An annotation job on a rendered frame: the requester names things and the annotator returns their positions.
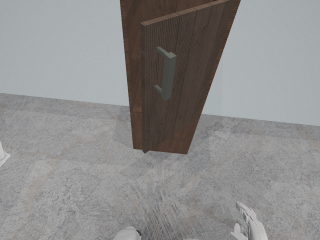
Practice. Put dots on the left robot hand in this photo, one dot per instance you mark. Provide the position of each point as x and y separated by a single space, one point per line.
4 156

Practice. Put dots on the right robot hand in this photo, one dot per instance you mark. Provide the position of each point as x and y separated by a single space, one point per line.
254 230

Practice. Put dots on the cupboard door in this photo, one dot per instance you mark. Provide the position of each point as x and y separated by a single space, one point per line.
195 36

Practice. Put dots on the handle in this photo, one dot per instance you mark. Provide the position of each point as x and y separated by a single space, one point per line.
168 73

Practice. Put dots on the robot left shin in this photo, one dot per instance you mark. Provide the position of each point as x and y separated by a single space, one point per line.
129 227

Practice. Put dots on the left robot thigh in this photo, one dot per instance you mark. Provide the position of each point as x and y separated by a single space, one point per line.
127 234

